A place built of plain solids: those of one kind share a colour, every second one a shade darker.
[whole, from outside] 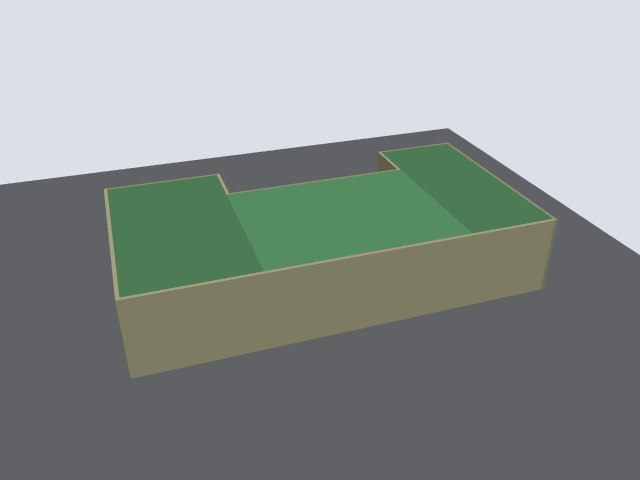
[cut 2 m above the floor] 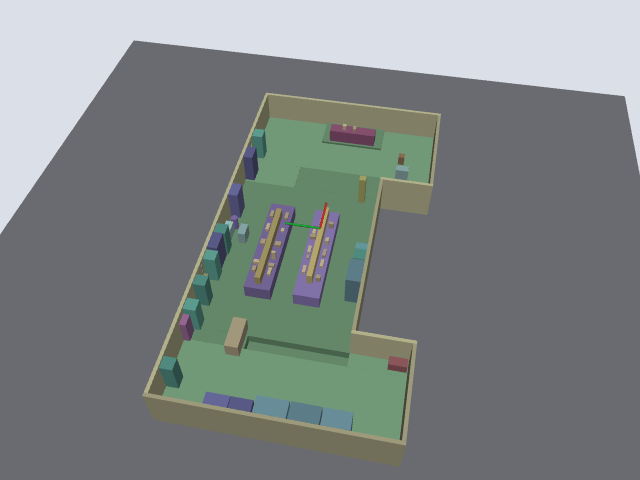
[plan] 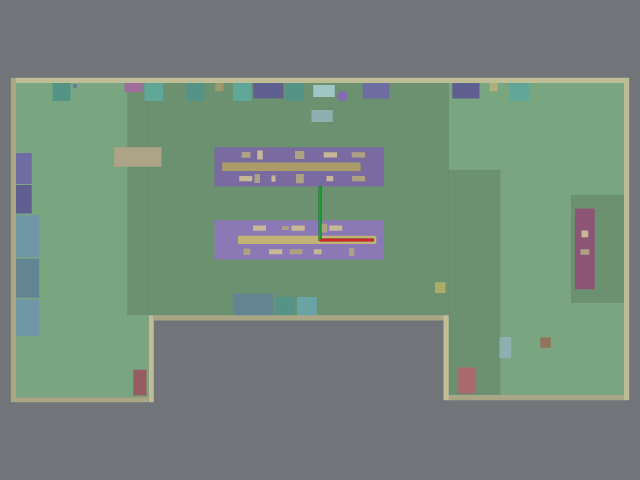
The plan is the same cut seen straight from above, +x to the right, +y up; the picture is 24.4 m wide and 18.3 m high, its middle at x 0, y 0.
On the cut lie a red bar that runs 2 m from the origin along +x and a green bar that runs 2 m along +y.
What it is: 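One storey of a laboratory for chemistry or biology, grown in wings along a spine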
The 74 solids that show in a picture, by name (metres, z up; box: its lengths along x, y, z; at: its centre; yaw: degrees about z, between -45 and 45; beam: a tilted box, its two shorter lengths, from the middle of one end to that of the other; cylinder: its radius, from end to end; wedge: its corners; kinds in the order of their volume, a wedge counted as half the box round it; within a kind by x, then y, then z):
{
 "roof_1": {"box": [5.06, 11.98, 1.19], "at": [-9.06, 0.0, 4.02]},
 "roof_2": {"box": [11.44, 8.86, 1.1], "at": [-0.81, 1.56, 4.06]},
 "roof_3": {"box": [6.68, 11.9, 0.2], "at": [8.25, 0.04, 4.51]},
 "floor_1": {"box": [4.24, 11.98, 0.66], "at": [-9.47, 0.0, 0.28]},
 "floor_2": {"box": [0.81, 3.12, 0.66], "at": [-6.94, -4.43, 0.28]},
 "floor_3": {"box": [0.81, 5.55, 0.11], "at": [-6.94, -0.1, 0.01]},
 "floor_4": {"box": [0.81, 3.31, 0.66], "at": [-6.94, 4.33, 0.28]},
 "floor_5": {"box": [11.44, 8.86, 0.66], "at": [-0.81, 1.56, 0.28]},
 "floor_6": {"box": [1.98, 3.04, 0.66], "at": [5.89, -4.39, 0.28]},
 "floor_7": {"box": [1.98, 5.55, 0.66], "at": [5.89, -0.1, 0.28]},
 "floor_8": {"box": [1.98, 3.31, 0.66], "at": [5.89, 4.33, 0.28]},
 "floor_9": {"box": [4.71, 11.9, 0.66], "at": [9.24, 0.04, 0.28]},
 "floor_10": {"box": [2.02, 4.13, 0.15], "at": [10.58, -0.34, 0.69]},
 "wall_1": {"box": [0.2, 12.38, 4.66], "at": [-11.69, 0.0, 2.28]},
 "wall_2": {"box": [5.06, 0.2, 4.66], "at": [-9.06, -6.09, 2.28]},
 "wall_3": {"box": [0.2, 3.32, 4.66], "at": [-6.43, -4.53, 2.28]},
 "wall_4": {"box": [11.04, 0.2, 4.66], "at": [-0.81, -2.97, 2.28]},
 "wall_5": {"box": [23.18, 0.2, 4.66], "at": [0.0, 6.09, 2.28]},
 "wall_6": {"box": [0.2, 3.24, 4.66], "at": [4.81, -4.49, 2.28]},
 "wall_7": {"box": [6.68, 0.2, 4.66], "at": [8.25, -6.01, 2.28]},
 "wall_8": {"box": [0.2, 12.3, 4.66], "at": [11.69, 0.04, 2.28]},
 "island_1": {"box": [6.47, 1.5, 0.88], "at": [-0.79, 0.0, 1.05]},
 "island_2": {"box": [6.47, 1.5, 0.88], "at": [-0.79, 2.79, 1.05]},
 "fume_1": {"box": [0.89, 1.4, 2.4], "at": [-11.14, -2.96, 1.81]},
 "fume_2": {"box": [0.89, 1.49, 2.4], "at": [-11.14, -1.46, 1.81]},
 "fume_3": {"box": [0.89, 1.6, 2.4], "at": [-11.14, 0.14, 1.81]},
 "fume_4": {"box": [1.51, 0.83, 2.4], "at": [-2.54, -2.45, 1.81]},
 "tall_1": {"box": [0.6, 1.09, 2.1], "at": [-11.29, 1.56, 1.66]},
 "tall_2": {"box": [0.6, 1.19, 2.1], "at": [-11.29, 2.73, 1.66]},
 "tall_3": {"box": [1.16, 0.6, 2.1], "at": [-1.97, 5.69, 1.66]},
 "tall_4": {"box": [1.01, 0.6, 2.1], "at": [2.13, 5.69, 1.66]},
 "tall_5": {"box": [1.04, 0.6, 2.1], "at": [5.56, 5.69, 1.66]},
 "fridge_1": {"box": [0.69, 0.69, 1.9], "at": [-9.86, 5.64, 1.56]},
 "fridge_2": {"box": [0.72, 0.69, 1.9], "at": [-6.34, 5.64, 1.56]},
 "fridge_3": {"box": [0.68, 0.69, 1.9], "at": [-4.74, 5.64, 1.56]},
 "fridge_4": {"box": [0.7, 0.69, 1.9], "at": [-2.97, 5.64, 1.56]},
 "fridge_5": {"box": [0.74, 0.7, 1.9], "at": [-1.31, -2.52, 1.56]},
 "fridge_6": {"box": [0.72, 0.69, 1.9], "at": [-0.97, 5.64, 1.56]},
 "fridge_7": {"box": [0.76, 0.69, 1.9], "at": [7.6, 5.64, 1.56]},
 "rack_1": {"box": [5.27, 0.32, 0.63], "at": [-1.09, 2.79, 1.81]},
 "rack_2": {"box": [5.27, 0.32, 0.68], "at": [-0.49, 0.0, 1.84]},
 "teacher_1": {"box": [0.75, 3.08, 0.88], "at": [10.1, -0.34, 1.21]},
 "guard_1": {"box": [1.81, 0.75, 0.88], "at": [-6.94, 3.17, 1.05]},
 "trolley_1": {"box": [0.82, 0.46, 0.87], "at": [0.08, 4.73, 1.05]},
 "trolley_2": {"box": [0.82, 0.46, 0.84], "at": [0.15, 5.68, 1.03]},
 "trolley_3": {"box": [0.46, 0.82, 0.93], "at": [7.07, -4.1, 1.08]},
 "incubator_1": {"box": [0.75, 0.7, 1.45], "at": [-0.5, -2.52, 1.34]},
 "covers_1": {"box": [0.51, 0.99, 0.57], "at": [-6.87, -5.44, 0.9]},
 "covers_2": {"box": [0.71, 0.99, 0.59], "at": [5.58, -5.36, 0.91]},
 "pier_1": {"box": [0.41, 0.41, 2.9], "at": [4.58, -1.82, 2.06]},
 "gear_1": {"box": [0.5, 0.2, 0.2], "at": [-2.83, 2.34, 1.6]},
 "gear_2": {"box": [0.34, 0.22, 0.24], "at": [-2.81, 3.24, 1.62]},
 "gear_3": {"box": [0.26, 0.26, 0.34], "at": [-2.79, -0.45, 1.67]},
 "gear_4": {"box": [0.22, 0.34, 0.24], "at": [-2.39, 2.34, 1.62]},
 "gear_5": {"box": [0.5, 0.2, 0.2], "at": [-2.3, 0.45, 1.6]},
 "gear_6": {"box": [0.22, 0.34, 0.24], "at": [-2.29, 3.24, 1.62]},
 "gear_7": {"box": [0.16, 0.24, 0.62], "at": [-1.77, 2.34, 1.81]},
 "gear_8": {"box": [0.5, 0.2, 0.2], "at": [-1.69, -0.45, 1.6]},
 "gear_9": {"box": [0.5, 0.2, 0.2], "at": [-0.91, -0.45, 1.6]},
 "gear_10": {"box": [0.5, 0.2, 0.2], "at": [-0.83, 0.45, 1.6]},
 "gear_11": {"box": [0.36, 0.3, 0.2], "at": [-0.78, 3.24, 1.6]},
 "gear_12": {"box": [0.3, 0.36, 0.2], "at": [-0.77, 2.34, 1.6]},
 "gear_13": {"box": [0.22, 0.34, 0.24], "at": [0.17, 0.45, 1.62]},
 "gear_14": {"box": [0.5, 0.2, 0.2], "at": [0.4, 3.24, 1.6]},
 "gear_15": {"box": [0.5, 0.2, 0.2], "at": [0.6, 0.45, 1.6]},
 "gear_16": {"box": [0.2, 0.3, 0.4], "at": [1.21, -0.45, 1.7]},
 "gear_17": {"box": [0.5, 0.2, 0.2], "at": [1.46, 3.24, 1.6]},
 "gear_18": {"box": [0.5, 0.2, 0.2], "at": [1.47, 2.34, 1.6]},
 "gear_19": {"box": [0.34, 0.22, 0.24], "at": [10.1, -0.46, 1.77]},
 "cylinders_1": {"box": [0.69, 0.36, 1.55], "at": [-7.11, 5.81, 1.39]},
 "wash_1": {"box": [0.32, 0.32, 1.05], "at": [-3.83, 5.83, 1.14]},
 "wash_2": {"box": [0.32, 0.32, 1.05], "at": [6.62, 5.83, 1.14]},
 "drum_1": {"cylinder": 0.2, "from": [0.85, 5.49, 0.61], "to": [0.85, 5.49, 1.49]},
 "bin_1": {"box": [0.4, 0.4, 0.65], "at": [8.6, -3.91, 0.94]}
}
